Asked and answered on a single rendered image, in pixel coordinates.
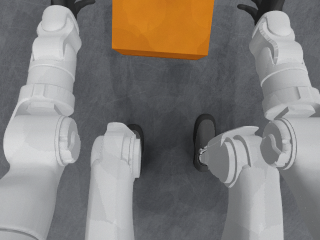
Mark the carton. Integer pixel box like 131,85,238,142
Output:
112,0,214,60

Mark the left robot foot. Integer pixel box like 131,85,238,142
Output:
127,124,144,181

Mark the right robot forearm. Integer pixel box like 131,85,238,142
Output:
249,10,320,121

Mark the robot right upper arm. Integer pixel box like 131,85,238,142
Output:
260,117,320,240

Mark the left robot forearm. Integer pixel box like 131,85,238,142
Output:
3,5,82,163

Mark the robot left hand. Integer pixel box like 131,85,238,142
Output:
50,0,96,20

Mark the robot left upper arm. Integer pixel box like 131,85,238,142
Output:
0,115,81,240

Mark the robot right hand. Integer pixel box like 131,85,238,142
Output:
237,0,285,26

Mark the robot left shin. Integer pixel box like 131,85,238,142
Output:
90,122,134,168

